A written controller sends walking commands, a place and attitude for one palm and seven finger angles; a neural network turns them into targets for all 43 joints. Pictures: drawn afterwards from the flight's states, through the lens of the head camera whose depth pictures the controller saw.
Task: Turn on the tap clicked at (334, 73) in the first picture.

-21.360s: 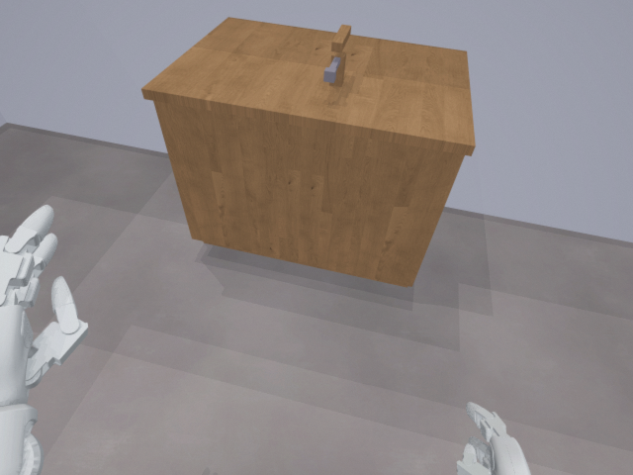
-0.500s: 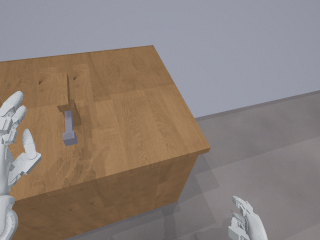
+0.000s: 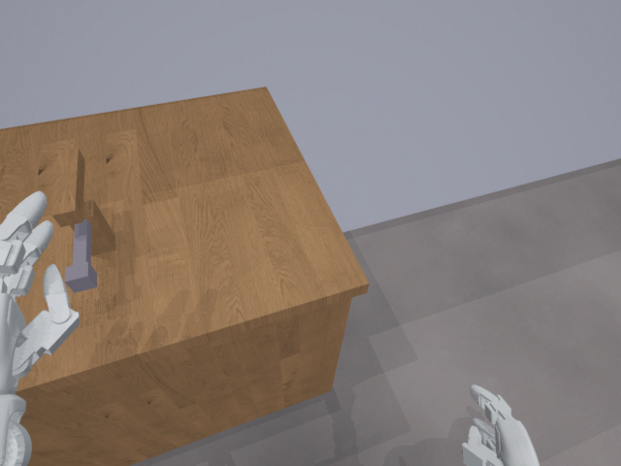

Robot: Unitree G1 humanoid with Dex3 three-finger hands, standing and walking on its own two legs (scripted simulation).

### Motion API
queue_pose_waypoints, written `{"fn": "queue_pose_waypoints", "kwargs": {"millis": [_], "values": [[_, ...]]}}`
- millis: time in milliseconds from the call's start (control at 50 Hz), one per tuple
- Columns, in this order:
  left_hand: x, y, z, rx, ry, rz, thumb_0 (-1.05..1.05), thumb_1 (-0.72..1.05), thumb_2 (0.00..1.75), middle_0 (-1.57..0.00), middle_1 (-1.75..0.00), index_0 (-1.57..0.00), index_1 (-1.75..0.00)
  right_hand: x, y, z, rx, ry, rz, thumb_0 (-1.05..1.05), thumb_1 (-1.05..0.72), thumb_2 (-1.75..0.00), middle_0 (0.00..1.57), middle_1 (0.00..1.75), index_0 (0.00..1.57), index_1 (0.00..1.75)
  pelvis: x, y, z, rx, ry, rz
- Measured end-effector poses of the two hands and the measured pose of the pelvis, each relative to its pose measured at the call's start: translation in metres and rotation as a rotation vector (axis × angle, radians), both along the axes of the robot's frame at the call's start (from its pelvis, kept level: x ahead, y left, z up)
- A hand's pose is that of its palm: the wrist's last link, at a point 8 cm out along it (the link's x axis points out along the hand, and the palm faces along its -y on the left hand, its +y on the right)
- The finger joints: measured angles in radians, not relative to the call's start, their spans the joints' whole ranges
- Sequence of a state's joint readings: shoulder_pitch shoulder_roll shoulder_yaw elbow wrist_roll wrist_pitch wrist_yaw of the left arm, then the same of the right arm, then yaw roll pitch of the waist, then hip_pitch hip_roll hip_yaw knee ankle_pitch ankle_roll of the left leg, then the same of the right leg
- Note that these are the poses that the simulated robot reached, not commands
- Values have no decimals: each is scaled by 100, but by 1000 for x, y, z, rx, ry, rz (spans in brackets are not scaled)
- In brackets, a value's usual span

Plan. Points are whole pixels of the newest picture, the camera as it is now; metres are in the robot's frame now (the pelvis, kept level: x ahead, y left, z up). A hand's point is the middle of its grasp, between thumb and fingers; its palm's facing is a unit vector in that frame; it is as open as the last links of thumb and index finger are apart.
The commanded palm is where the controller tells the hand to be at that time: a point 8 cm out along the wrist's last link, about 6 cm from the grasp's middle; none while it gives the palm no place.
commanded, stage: come to a stop and stand still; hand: left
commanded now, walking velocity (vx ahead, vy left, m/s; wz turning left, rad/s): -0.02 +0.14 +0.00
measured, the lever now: (81, 277) +0.33 +0.33 +0.04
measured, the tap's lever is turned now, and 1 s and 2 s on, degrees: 0 0 0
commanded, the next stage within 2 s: look again from close up in 1.00 s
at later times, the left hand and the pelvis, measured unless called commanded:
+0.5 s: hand (6, 279) +0.25 +0.31 +0.17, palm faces +0.37 -0.82 -0.44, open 7.4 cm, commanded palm +0.17 +0.33 +0.18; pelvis +0.01 +0.05 +0.00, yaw -1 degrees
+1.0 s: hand out of the picture +0.21 +0.34 +0.17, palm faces +0.38 -0.82 -0.44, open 7.4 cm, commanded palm +0.14 +0.36 +0.18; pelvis -0.01 +0.07 +0.00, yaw +1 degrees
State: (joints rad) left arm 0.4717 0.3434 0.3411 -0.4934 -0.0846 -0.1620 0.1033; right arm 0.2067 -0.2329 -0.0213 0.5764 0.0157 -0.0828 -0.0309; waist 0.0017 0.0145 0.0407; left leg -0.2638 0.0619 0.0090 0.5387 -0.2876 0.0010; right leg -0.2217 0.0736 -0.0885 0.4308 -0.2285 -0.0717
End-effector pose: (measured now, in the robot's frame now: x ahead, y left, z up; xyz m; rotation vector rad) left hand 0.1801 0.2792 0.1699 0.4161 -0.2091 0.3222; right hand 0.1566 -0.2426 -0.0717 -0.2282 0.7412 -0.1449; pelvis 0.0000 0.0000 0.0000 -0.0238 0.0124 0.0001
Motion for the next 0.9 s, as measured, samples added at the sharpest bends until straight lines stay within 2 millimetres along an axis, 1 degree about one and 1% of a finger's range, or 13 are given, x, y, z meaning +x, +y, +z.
{"fn": "queue_pose_waypoints", "kwargs": {"millis": [60,120,240,280,340,380,440,540,600,680,740,820,900], "values": [[2,-3,2,0,-3,9,1,89,90,-22,-30,-21,-30,1,-6,-1,-8,7,-10,1,-91,-90,20,30,20,30,3,0,1,3,1,0],[4,0,5,19,-6,12,1,89,90,-22,-30,-21,-30,5,-5,-1,-12,11,-15,1,-91,-90,20,30,20,30,6,3,2,8,1,1],[7,17,8,49,0,23,1,89,90,-22,-30,-21,-30,14,14,-1,2,7,-5,1,-91,-90,20,30,20,30,8,15,2,12,-3,0],[15,27,21,114,-46,-9,1,89,90,-22,-30,-21,-30,16,28,-1,-7,4,33,1,-91,-90,20,30,20,30,5,18,2,12,-6,16],[28,55,47,222,-155,31,1,89,90,-22,-30,-21,-30,17,48,-4,13,10,105,1,-91,-90,20,30,20,30,2,21,0,11,7,9],[33,70,53,234,-189,61,1,89,90,-22,-30,-21,-30,17,57,-7,36,10,129,1,-91,-90,20,30,20,30,1,26,-1,11,23,-3],[34,75,41,187,-158,50,1,89,90,-21,-30,-20,-30,14,66,-8,68,0,129,1,-91,-90,20,30,20,30,5,37,-1,11,40,-10],[19,67,-3,74,-2,-18,1,90,90,-21,-30,-20,-30,7,72,-11,57,27,114,1,-91,-90,20,30,20,30,12,56,-2,12,43,-5],[11,79,-15,63,30,-13,1,89,90,-22,-30,-21,-30,5,75,-9,16,68,128,1,-91,-90,20,30,20,30,13,62,-2,11,39,11],[7,103,-11,81,-24,40,1,89,90,-22,-30,-21,-30,9,81,-4,-26,89,166,1,-91,-90,20,30,20,30,8,68,-3,9,33,31],[6,111,0,97,-92,58,1,89,90,-22,-30,-21,-30,16,87,0,-31,62,187,1,-91,-90,20,30,20,30,4,73,-4,12,30,32],[3,102,13,115,-147,22,1,89,90,-21,-30,-21,-30,24,97,4,-1,2,193,1,-91,-90,20,30,20,30,0,77,-5,25,31,24],[-2,92,16,124,-130,-17,1,89,90,-21,-30,-21,-30,24,104,3,40,-27,174,1,-91,-90,20,30,20,30,-4,79,-5,20,34,15]]}}
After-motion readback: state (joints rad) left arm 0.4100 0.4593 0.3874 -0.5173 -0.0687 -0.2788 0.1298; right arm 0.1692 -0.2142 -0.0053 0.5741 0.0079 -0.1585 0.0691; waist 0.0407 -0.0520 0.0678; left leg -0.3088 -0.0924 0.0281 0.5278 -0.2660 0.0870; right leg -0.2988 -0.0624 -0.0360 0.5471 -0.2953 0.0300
